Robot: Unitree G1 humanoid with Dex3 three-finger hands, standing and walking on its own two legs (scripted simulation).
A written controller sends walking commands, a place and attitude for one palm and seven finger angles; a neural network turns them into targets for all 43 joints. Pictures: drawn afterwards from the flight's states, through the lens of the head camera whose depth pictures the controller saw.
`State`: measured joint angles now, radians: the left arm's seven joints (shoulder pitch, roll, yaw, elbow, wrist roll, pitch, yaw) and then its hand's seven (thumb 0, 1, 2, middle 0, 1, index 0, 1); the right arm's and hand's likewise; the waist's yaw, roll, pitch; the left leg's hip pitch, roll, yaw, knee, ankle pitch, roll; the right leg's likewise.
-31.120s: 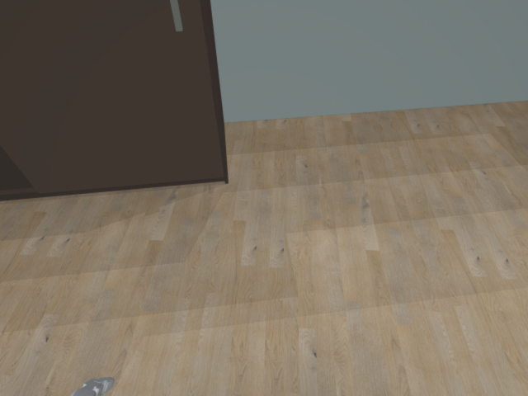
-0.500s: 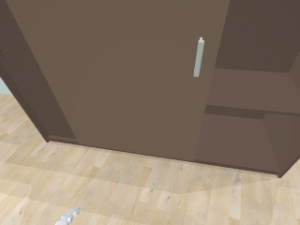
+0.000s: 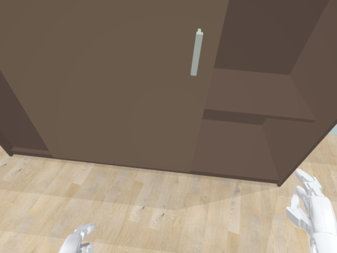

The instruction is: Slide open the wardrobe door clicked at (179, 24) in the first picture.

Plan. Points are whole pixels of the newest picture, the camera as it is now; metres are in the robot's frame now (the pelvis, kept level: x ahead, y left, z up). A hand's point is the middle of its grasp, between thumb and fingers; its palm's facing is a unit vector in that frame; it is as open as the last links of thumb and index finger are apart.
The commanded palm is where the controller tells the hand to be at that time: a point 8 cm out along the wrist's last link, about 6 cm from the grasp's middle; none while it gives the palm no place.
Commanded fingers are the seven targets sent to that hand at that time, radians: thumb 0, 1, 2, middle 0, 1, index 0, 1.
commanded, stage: let the arm hang, fingers relaxed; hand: right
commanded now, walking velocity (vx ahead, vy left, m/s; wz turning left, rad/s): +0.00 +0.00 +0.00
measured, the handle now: (196, 52) +0.74 -0.05 +0.15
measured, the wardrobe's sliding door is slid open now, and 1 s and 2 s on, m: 0.59 0.59 0.59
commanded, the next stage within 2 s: look to check the result in 0.98 s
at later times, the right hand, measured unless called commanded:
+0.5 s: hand out of the picture +0.04 -0.18 -0.14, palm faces -0.06 +0.98 -0.21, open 7.3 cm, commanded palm none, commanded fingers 0.00 -0.90 -0.90 0.20 0.30 0.20 0.30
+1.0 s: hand out of the picture +0.08 -0.20 -0.14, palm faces -0.07 +0.98 -0.19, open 7.3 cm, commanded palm none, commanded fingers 0.00 -0.90 -0.90 0.20 0.30 0.20 0.30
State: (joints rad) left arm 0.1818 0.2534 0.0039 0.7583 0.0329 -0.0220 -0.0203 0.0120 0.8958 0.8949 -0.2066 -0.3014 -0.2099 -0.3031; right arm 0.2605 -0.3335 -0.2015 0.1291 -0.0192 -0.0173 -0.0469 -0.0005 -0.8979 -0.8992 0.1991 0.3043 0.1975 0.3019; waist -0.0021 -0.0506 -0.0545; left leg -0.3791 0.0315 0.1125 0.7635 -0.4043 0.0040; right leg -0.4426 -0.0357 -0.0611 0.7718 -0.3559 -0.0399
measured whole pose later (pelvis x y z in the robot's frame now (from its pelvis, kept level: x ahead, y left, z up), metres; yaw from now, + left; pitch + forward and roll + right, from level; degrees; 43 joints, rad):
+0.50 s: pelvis +0.03 +0.00 +0.04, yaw +2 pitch +0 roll +0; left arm 0.23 0.17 0.00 1.11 0.02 0.02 0.03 0.01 0.90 0.90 -0.20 -0.30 -0.20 -0.30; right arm 0.24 -0.19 0.01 1.12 -0.01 0.01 -0.02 0.00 -0.93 -0.90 0.20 0.30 0.20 0.30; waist 0.01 0.00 0.08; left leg -0.15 -0.03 0.00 0.38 -0.24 0.02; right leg -0.21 0.00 -0.06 0.41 -0.21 -0.02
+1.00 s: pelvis +0.05 -0.02 +0.04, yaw +3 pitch +0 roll +0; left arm 0.21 0.16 0.00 1.14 0.02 0.00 0.02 0.01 0.91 0.90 -0.20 -0.30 -0.20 -0.30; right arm 0.20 -0.18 0.01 1.13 -0.02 0.00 -0.03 0.00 -0.92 -0.90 0.20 0.30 0.20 0.30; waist 0.02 0.01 0.05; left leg -0.11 0.01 -0.03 0.37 -0.26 -0.02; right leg -0.15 0.03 -0.09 0.38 -0.23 -0.06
